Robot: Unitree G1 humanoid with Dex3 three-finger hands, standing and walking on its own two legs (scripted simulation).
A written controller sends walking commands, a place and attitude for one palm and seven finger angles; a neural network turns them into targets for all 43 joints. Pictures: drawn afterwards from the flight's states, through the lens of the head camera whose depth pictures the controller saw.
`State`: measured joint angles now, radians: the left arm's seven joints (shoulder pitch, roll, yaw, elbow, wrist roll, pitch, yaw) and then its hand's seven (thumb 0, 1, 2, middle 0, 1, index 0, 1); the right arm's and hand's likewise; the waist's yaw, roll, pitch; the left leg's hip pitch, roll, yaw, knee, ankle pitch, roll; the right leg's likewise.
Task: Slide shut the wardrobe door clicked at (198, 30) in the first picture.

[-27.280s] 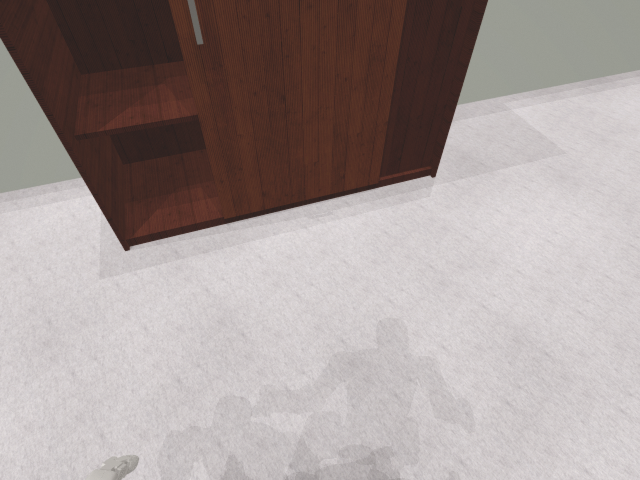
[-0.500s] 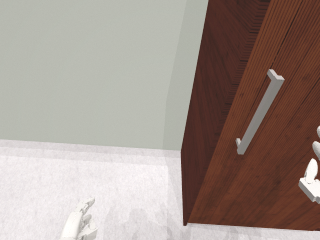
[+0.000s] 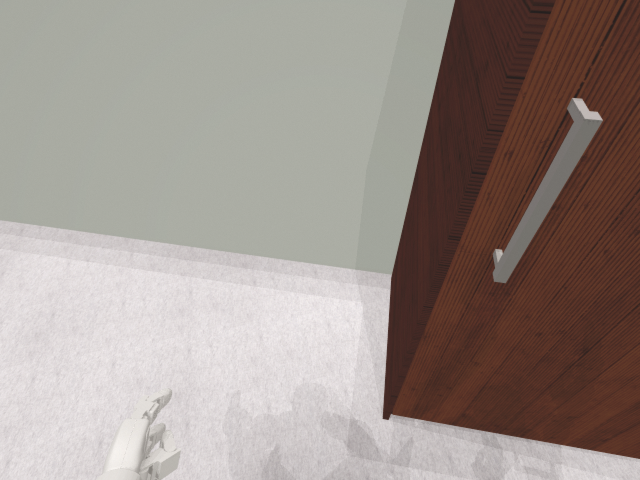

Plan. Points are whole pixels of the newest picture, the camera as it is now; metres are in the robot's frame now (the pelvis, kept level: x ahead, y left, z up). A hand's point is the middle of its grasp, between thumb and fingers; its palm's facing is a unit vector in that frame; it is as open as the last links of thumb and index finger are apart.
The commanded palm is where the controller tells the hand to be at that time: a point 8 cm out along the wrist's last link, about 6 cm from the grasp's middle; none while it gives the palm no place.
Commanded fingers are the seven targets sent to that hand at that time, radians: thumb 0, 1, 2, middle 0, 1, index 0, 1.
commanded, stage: step back with the hand held close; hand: right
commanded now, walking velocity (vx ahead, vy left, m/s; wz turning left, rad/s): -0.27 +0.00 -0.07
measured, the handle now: (533, 203) +0.42 -0.24 +0.15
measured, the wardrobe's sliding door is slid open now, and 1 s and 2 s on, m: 0.00 0.00 0.00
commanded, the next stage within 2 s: stop stepping back and stand still in 0.82 s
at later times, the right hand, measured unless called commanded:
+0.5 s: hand out of the picture +0.11 -0.30 +0.16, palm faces +0.51 +0.76 -0.40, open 7.4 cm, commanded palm +0.04 -0.33 +0.18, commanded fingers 0.00 -0.90 -0.90 0.20 0.30 0.20 0.30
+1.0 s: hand out of the picture +0.02 -0.33 +0.19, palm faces +0.31 +0.90 -0.30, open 7.4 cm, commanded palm -0.07 -0.39 +0.18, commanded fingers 0.00 -0.90 -0.90 0.20 0.30 0.20 0.30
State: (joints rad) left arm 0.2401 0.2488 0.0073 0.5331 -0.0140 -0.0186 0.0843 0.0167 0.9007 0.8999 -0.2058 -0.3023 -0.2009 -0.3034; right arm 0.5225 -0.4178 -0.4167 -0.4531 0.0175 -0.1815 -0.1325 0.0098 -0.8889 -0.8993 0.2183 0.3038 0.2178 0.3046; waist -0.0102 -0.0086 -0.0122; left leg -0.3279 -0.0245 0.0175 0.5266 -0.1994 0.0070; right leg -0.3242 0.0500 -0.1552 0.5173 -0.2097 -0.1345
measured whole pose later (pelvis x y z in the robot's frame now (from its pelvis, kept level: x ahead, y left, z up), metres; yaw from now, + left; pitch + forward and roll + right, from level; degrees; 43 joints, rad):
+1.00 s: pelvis -0.24 -0.10 -0.01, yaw +5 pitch -4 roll +5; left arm 0.12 0.10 -0.03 0.64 0.01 -0.16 0.00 0.02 0.90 0.90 -0.21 -0.30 -0.20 -0.30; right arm 0.27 -0.47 -0.45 -0.57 0.05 -0.22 -0.09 0.01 -0.89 -0.90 0.21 0.30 0.21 0.30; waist 0.02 0.08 0.12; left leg -0.42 -0.09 -0.06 1.15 -0.57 -0.01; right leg -0.46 0.01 0.03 0.59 -0.06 -0.03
